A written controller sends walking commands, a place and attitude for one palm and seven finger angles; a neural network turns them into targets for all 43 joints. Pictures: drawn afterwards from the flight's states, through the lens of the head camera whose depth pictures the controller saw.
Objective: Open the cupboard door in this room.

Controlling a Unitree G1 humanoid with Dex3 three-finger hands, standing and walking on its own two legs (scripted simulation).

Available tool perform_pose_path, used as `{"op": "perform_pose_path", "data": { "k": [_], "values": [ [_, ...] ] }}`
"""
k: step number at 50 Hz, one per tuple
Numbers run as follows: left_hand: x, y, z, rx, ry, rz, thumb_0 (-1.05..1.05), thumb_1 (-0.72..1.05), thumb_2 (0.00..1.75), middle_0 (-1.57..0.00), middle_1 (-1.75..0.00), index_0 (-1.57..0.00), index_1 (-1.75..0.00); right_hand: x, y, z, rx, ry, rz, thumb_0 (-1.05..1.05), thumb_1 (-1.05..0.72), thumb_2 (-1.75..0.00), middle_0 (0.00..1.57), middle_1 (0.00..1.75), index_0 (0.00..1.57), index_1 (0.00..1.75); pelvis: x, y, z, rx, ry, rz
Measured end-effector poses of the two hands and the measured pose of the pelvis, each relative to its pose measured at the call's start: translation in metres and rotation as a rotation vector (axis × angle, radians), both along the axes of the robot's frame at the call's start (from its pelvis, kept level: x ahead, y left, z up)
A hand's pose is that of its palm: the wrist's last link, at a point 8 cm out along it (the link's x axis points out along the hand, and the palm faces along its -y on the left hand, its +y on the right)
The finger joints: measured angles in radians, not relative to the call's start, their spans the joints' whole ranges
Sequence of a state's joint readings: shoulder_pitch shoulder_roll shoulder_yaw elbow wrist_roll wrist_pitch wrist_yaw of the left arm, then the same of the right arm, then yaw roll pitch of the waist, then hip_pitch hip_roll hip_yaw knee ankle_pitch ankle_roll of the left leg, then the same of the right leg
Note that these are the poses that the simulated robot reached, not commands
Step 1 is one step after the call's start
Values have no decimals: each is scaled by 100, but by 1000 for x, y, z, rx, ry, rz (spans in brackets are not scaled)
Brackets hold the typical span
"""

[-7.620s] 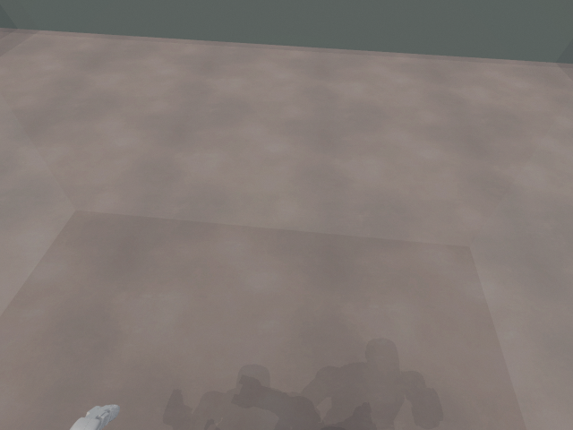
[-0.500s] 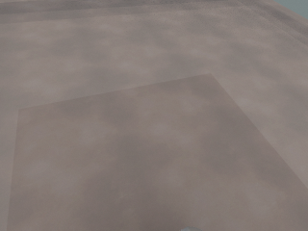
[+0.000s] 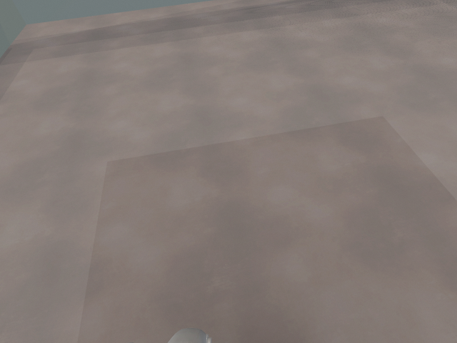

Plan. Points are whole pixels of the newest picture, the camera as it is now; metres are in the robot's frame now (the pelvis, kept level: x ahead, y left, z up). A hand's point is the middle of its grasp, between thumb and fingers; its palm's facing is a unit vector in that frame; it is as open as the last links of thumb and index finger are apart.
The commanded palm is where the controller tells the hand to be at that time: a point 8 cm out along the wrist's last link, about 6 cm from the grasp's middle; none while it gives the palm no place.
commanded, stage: turn or walk to find it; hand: left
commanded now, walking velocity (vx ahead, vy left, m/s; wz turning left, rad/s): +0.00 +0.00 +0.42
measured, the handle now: out of the picture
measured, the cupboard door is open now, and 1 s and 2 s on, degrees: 0 0 0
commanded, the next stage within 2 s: none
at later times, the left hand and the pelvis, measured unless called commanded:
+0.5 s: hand out of the picture -0.03 +0.28 -0.17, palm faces +0.25 -0.94 -0.24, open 7.4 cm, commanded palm none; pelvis -0.04 +0.06 +0.00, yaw +11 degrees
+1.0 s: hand out of the picture -0.07 +0.18 -0.14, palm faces +0.41 -0.87 -0.28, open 7.4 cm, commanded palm none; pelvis -0.07 -0.02 +0.00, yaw +25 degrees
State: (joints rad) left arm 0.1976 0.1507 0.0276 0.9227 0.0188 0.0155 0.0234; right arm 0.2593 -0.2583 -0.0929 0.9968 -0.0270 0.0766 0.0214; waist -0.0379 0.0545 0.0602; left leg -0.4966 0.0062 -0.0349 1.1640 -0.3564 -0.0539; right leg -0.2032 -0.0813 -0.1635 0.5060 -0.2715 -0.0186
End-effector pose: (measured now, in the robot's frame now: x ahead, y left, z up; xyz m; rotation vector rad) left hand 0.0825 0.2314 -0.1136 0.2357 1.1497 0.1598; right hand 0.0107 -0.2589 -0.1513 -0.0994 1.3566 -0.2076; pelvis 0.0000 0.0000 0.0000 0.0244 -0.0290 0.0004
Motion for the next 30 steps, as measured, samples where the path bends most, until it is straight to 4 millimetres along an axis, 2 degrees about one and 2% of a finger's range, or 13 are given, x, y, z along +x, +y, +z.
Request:
{"op": "perform_pose_path", "data": {
  "k": [4,7,13,16,19,23,30],
  "values": [
    [-27,7,-8,-17,28,58,1,91,89,-20,-30,-20,-30,7,2,4,-18,21,55,1,-91,-90,20,30,20,30,-5,4,0,-2,2,43],
    [-50,19,-16,-30,58,102,1,91,89,-20,-30,-20,-30,21,11,8,-36,14,107,1,-91,-90,20,30,20,30,-9,12,-3,-8,5,71],
    [-104,59,-47,-62,132,207,1,91,89,-20,-30,-20,-30,65,48,16,-86,-97,222,1,-91,-90,20,30,20,30,-21,40,-16,-27,5,128],
    [-123,75,-49,-60,184,237,1,91,89,-20,-30,-20,-30,78,68,27,-89,-157,255,1,-91,-90,20,30,20,30,-25,49,-12,-33,-2,127],
    [-131,86,-41,-62,189,258,1,91,89,-20,-30,-20,-29,82,83,36,-89,-184,279,0,-90,-90,20,30,20,30,-29,56,-4,-52,-2,148],
    [-129,95,-30,-54,136,276,1,91,89,-20,-30,-19,-29,80,97,39,-71,-187,309,0,-90,-90,20,30,21,30,-35,61,3,-56,1,177],
    [-118,94,-17,-24,54,293,1,91,89,-20,-30,-19,-29,59,97,29,-30,-150,320,0,-90,-90,21,30,21,30,-46,55,3,-42,5,231]
  ]
}}
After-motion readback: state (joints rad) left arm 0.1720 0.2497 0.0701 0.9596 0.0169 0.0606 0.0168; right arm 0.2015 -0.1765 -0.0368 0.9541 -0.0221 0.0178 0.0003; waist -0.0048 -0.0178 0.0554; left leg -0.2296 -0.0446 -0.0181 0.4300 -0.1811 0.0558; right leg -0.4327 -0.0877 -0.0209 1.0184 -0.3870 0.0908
